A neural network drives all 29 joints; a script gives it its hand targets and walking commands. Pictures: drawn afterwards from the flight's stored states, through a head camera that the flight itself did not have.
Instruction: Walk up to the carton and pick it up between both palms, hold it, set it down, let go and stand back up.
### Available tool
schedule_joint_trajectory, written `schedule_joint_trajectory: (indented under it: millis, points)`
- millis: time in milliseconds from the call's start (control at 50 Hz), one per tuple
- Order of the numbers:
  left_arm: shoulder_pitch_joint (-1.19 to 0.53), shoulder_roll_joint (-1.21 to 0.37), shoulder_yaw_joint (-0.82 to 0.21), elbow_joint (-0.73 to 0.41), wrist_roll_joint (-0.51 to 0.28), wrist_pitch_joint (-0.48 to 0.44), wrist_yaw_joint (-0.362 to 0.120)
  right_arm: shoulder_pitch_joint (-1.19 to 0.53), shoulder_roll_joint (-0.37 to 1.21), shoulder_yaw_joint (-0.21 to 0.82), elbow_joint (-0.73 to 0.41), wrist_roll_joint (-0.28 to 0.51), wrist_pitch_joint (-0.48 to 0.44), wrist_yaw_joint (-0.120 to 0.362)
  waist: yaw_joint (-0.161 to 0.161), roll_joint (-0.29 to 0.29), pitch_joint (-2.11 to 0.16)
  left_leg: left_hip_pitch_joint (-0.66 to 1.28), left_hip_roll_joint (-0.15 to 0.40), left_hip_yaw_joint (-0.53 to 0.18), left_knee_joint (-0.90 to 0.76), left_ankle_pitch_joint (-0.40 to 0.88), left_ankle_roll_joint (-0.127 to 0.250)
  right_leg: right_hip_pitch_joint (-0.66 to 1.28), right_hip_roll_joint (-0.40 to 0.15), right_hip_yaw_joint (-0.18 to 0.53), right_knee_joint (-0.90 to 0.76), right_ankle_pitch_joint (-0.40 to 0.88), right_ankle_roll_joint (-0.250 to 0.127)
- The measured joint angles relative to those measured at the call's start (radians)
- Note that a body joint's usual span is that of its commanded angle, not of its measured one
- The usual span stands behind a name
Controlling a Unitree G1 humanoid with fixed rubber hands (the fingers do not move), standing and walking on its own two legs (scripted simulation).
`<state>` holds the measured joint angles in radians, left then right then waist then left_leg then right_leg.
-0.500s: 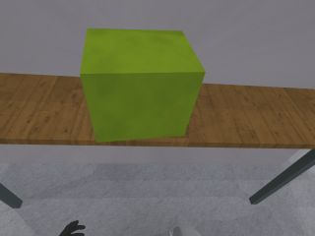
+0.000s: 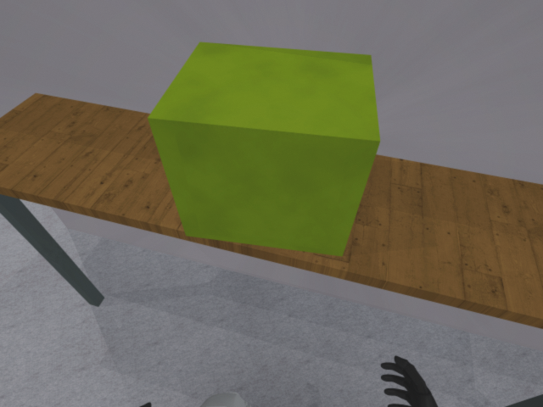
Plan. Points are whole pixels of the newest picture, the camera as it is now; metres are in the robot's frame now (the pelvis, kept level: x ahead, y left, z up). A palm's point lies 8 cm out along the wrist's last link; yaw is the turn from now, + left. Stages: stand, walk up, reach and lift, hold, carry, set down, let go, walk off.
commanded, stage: walk up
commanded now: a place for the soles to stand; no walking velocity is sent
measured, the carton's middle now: (272, 151) +0.49 +0.03 +0.11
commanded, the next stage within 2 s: none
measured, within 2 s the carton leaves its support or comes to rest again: neither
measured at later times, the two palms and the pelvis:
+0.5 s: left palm (169, 401) +0.14 +0.17 -0.10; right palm (440, 404) +0.16 -0.24 -0.10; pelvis +0.03 -0.03 +0.01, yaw -1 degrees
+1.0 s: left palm (163, 375) +0.18 +0.19 -0.10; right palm out of the picture +0.15 -0.23 -0.10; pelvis +0.05 -0.01 +0.01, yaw -7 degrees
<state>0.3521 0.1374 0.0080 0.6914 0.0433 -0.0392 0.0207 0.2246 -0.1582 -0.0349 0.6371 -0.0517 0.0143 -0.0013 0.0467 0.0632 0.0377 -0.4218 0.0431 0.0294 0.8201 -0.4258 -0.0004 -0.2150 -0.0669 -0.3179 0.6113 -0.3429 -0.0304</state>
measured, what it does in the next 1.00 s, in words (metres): steps on the spot: left foot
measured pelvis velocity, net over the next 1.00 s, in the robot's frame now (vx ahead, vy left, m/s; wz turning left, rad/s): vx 0.05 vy -0.01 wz -0.12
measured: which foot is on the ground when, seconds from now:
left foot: up 0.00-0.00, down 0.02-1.00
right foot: down 0.00-1.00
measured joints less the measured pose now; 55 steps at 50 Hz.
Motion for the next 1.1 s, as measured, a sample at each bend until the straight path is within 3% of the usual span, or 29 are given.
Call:
schedule_joint_trajectory:
  millis: [60,160,220,300,320,420,620,1100]
  points:
    - [-0.006,0.02,0.007,0.017,-0.012,0.016,-0.01,-0.027,0.043,0.014,-0.006,-0.005,-0.023,-0.005,0.005,-0.044,0.019,0.06,-0.029,0.024,-0.145,0.166,0.042,-0.018,-0.044,0.004,0.061,-0.038,0.014]
    - [-0.03,0.032,0.009,0.016,-0.006,0.062,-0.02,-0.01,0.088,0.029,-0.028,0.005,-0.041,-0.034,-0.018,-0.079,0.018,0.065,-0.059,0.017,-0.162,0.145,0.056,-0.134,-0.002,0.204,0.288,-0.246,0.043]
    - [-0.055,0.021,0.011,0.002,-0.006,0.066,-0.019,0.005,0.089,0.031,-0.023,0.004,-0.036,-0.043,-0.03,-0.088,0.017,0.087,-0.06,0.023,-0.189,0.154,0.047,-0.171,0.008,0.261,0.288,-0.234,0.057]
    - [-0.071,-0.008,0.012,-0.023,-0.006,0.044,-0.015,-0.005,0.06,0.028,-0.001,0.022,-0.013,-0.021,-0.031,-0.089,0.014,0.098,-0.055,0.041,-0.156,0.127,0.026,-0.12,0.006,0.277,0.085,0.041,0.046]
    - [-0.074,-0.02,0.011,-0.023,-0.003,0.039,-0.014,-0.014,0.047,0.024,0.008,0.026,-0.005,-0.014,-0.033,-0.073,0.017,0.097,-0.044,0.036,-0.137,0.114,0.02,-0.117,0.015,0.272,0.092,0.054,0.036]
    - [-0.068,-0.06,0.001,-0.018,-0.017,0.031,-0.009,-0.026,-0.003,0.013,0.027,0.017,0.014,0.003,-0.043,-0.03,0.008,0.117,-0.031,0.019,-0.156,0.115,0.009,-0.096,0.041,0.271,0.071,0.015,0.018]
    - [-0.1,-0.033,0.014,-0.002,-0.026,0.015,-0.02,0.002,0.001,0.023,0.073,0.025,-0.009,0.008,-0.05,-0.048,0.015,0.201,-0.023,0.058,-0.292,0.157,0.006,-0.037,0.057,0.307,-0.048,0.069,0.02]
    - [-0.088,-0.026,0.013,0.017,-0.014,0.022,-0.003,-0.015,0.003,0.018,0.065,0.036,0.005,0.015,-0.043,-0.059,0.003,0.219,-0.019,0.158,-0.273,0.109,0.035,-0.065,0.066,0.409,-0.012,0.051,0.051]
